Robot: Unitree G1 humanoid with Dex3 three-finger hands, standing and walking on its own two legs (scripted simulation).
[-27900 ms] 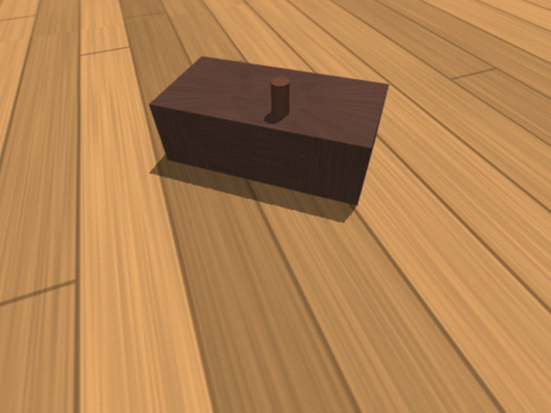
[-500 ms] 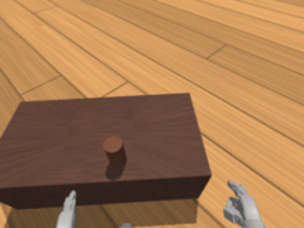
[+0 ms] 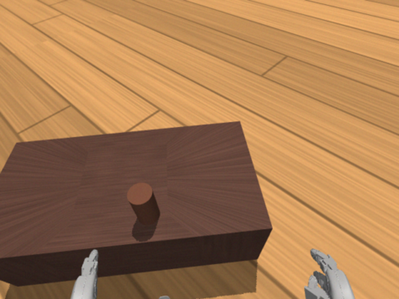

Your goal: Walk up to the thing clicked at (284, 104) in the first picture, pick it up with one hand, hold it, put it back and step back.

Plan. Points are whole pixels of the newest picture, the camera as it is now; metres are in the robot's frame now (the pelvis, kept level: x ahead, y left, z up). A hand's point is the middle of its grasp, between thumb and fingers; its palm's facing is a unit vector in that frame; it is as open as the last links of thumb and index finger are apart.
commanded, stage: home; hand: left
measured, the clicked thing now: (144, 204) +0.48 +0.20 -0.29
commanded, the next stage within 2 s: stand in 1.38 s
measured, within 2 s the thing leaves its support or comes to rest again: neither
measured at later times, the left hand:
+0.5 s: hand (111, 296) +0.17 +0.19 -0.06, palm faces +0.12 -0.95 -0.28, open 17.5 cm
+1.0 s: hand (112, 295) +0.17 +0.19 -0.06, palm faces +0.11 -0.95 -0.28, open 17.6 cm
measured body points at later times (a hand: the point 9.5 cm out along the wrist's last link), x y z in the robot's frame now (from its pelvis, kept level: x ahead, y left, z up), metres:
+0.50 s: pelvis +0.00 +0.01 +0.00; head +0.02 +0.01 +0.45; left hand +0.16 +0.24 -0.04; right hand +0.17 -0.23 -0.08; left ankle +0.05 +0.16 -0.69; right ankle -0.03 -0.13 -0.69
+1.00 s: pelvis +0.00 +0.01 -0.01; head +0.03 +0.01 +0.44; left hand +0.16 +0.24 -0.04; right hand +0.16 -0.23 -0.08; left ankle +0.05 +0.16 -0.69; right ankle -0.03 -0.13 -0.69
